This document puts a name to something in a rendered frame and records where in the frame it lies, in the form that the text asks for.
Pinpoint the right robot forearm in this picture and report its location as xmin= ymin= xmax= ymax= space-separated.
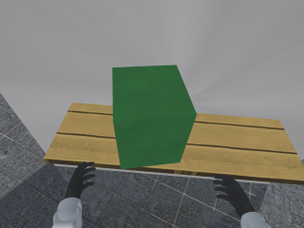
xmin=240 ymin=212 xmax=272 ymax=228

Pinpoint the carton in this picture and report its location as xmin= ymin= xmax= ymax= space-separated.
xmin=112 ymin=65 xmax=197 ymax=170

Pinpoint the left robot hand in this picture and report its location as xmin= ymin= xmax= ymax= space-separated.
xmin=65 ymin=161 xmax=96 ymax=199

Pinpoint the table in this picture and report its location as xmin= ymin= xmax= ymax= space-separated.
xmin=43 ymin=103 xmax=304 ymax=185

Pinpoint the right robot hand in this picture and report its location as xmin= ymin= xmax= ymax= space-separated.
xmin=213 ymin=175 xmax=255 ymax=218

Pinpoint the left robot forearm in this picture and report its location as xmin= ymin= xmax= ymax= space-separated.
xmin=52 ymin=197 xmax=83 ymax=228

